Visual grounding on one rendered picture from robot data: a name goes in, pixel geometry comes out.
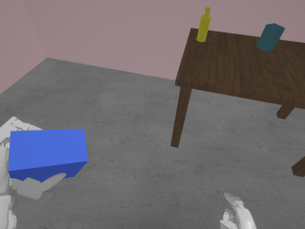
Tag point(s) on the robot right hand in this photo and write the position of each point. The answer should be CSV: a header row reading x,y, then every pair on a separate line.
x,y
240,219

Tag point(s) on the sponge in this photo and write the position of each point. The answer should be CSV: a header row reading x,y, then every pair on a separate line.
x,y
41,154

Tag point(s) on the robot left hand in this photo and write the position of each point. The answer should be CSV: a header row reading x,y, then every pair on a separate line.
x,y
29,188

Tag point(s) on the robot left forearm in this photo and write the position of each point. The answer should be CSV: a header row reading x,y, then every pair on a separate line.
x,y
8,219

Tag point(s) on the table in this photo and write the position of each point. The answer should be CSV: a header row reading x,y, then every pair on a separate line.
x,y
231,64

